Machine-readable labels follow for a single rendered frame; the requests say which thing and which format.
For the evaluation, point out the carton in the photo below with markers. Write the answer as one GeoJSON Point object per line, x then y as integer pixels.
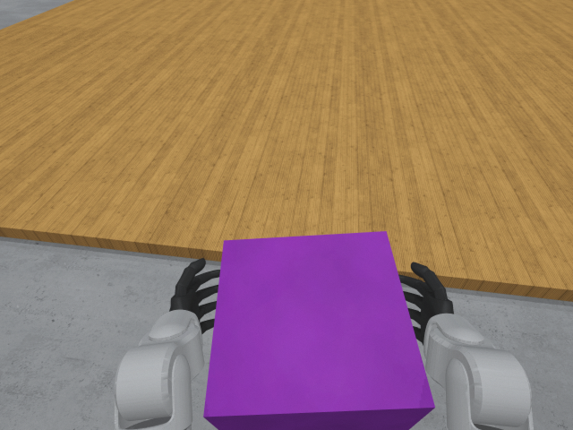
{"type": "Point", "coordinates": [313, 333]}

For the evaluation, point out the left robot forearm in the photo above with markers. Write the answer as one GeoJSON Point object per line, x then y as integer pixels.
{"type": "Point", "coordinates": [153, 381]}

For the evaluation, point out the right robot forearm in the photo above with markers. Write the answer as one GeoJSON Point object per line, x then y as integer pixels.
{"type": "Point", "coordinates": [486, 388]}

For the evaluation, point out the robot right hand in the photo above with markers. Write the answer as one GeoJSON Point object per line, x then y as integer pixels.
{"type": "Point", "coordinates": [434, 298]}

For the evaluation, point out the robot left hand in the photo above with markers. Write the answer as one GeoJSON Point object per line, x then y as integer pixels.
{"type": "Point", "coordinates": [187, 297]}

